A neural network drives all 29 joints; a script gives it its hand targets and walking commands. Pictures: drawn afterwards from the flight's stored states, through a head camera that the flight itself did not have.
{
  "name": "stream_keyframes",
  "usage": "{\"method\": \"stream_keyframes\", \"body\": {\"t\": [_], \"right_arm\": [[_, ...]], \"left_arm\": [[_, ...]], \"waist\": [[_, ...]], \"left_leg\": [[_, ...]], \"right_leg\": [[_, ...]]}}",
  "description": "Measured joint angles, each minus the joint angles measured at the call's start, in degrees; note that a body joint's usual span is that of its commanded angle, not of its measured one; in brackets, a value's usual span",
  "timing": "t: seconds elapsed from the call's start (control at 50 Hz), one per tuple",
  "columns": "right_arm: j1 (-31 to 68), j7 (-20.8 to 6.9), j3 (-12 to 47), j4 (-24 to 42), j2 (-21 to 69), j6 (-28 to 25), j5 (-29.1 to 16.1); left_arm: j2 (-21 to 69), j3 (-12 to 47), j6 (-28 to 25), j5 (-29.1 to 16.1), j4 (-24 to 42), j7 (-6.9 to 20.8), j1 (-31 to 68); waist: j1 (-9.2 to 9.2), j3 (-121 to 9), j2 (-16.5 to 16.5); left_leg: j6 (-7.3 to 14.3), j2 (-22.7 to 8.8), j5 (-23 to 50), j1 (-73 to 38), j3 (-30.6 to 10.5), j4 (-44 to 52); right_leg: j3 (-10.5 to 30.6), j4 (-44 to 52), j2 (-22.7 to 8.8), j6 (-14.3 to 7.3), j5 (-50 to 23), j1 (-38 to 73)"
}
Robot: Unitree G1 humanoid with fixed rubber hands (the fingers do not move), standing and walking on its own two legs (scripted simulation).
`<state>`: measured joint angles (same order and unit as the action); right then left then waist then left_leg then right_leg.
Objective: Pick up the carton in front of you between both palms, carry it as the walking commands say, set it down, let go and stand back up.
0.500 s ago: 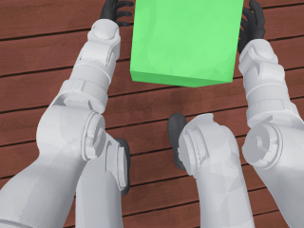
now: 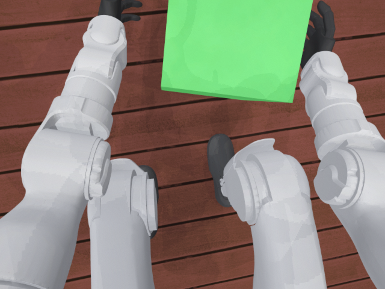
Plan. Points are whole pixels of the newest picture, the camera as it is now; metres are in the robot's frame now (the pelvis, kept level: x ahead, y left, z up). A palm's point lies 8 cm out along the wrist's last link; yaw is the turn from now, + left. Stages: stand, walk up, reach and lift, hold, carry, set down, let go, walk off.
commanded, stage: set down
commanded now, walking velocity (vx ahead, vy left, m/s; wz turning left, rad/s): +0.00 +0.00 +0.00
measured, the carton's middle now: (219, 43) +0.50 -0.11 -0.25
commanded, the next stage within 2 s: let go in 1.20 s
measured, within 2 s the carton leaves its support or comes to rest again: neither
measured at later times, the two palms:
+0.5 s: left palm out of the picture +0.56 +0.08 -0.08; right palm (381, 40) +0.45 -0.29 -0.07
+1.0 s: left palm out of the picture +0.57 +0.09 +0.07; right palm out of the picture +0.45 -0.29 +0.08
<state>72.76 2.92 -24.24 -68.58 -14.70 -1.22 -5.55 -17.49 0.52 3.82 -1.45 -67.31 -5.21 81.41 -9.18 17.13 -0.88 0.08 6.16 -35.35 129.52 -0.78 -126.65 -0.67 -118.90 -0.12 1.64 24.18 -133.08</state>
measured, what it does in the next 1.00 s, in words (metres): rises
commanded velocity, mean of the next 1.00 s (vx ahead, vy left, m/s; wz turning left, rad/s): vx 0.00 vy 0.00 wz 0.00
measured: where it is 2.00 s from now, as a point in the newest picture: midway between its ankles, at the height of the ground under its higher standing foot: (185, 198)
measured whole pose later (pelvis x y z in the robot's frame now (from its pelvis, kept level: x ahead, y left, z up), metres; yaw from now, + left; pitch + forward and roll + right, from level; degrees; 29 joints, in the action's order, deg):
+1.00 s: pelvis +0.04 -0.01 +0.18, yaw +0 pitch +47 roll +0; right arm 47.4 2.3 -20.5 -37.9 -9.6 7.9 -6.0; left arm -16.5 -7.0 10.9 1.4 -49.8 -1.5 62.0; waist -9.7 -6.4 2.6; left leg -0.2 3.8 -31.3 105.4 -1.4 -90.2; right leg 0.9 -85.1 1.6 0.5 21.8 -109.9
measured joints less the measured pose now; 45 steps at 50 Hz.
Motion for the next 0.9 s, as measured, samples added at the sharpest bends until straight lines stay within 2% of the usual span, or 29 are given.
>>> {"method": "stream_keyframes", "body": {"t": [0.1,0.18,0.3,0.4,0.62,0.9], "right_arm": [[-1.75,0.88,3.22,0.72,-1.56,-1.96,-4.28],[-3.57,1.47,4.60,4.25,-1.84,-2.03,-6.17],[-7.73,2.69,6.40,13.84,-0.68,0.12,-7.31],[-12.39,3.05,7.10,21.55,0.89,3.66,-6.32],[-17.20,2.11,5.78,24.79,3.91,6.74,-2.01],[-23.64,0.16,4.13,30.34,4.81,8.90,-1.03]], "left_arm": [[-4.10,5.12,-0.37,-6.34,2.68,0.31,-1.78],[-4.44,5.89,-0.12,-7.96,5.81,0.34,-2.15],[-3.44,3.17,1.61,-5.94,12.02,-0.49,-5.18],[-2.10,-0.39,4.13,-3.48,15.23,-0.69,-9.21],[-0.95,-6.03,4.74,-0.08,10.96,1.38,-11.63],[0.22,-6.54,6.91,1.92,17.13,2.96,-17.67]], "waist": [[0.36,0.93,0.68],[0.51,0.27,1.12],[0.43,-3.11,1.43],[-0.06,-7.37,2.21],[-0.62,-16.82,3.31],[-0.51,-22.33,3.35]], "left_leg": [[-0.47,0.31,-0.37,-0.34,-0.31,0.11],[-0.83,0.43,-0.61,-0.16,-0.56,0.09],[-0.86,-0.64,-1.35,-0.98,-0.53,1.06],[-0.50,-1.63,-1.81,-4.12,-0.02,4.81],[-0.37,-2.30,-0.23,-9.90,0.38,16.18],[-0.39,-2.22,2.63,-19.15,-0.51,30.46]], "right_leg": [[-0.31,-0.17,-0.42,-0.60,0.53,0.26],[-0.55,-0.35,-0.61,-0.93,0.80,-0.03],[-0.53,0.72,0.40,-1.10,0.68,0.05],[0.15,4.11,1.41,-1.00,0.81,2.57],[1.26,14.37,2.06,-1.00,0.08,8.16],[1.28,28.01,1.73,-1.19,-1.40,18.10]]}}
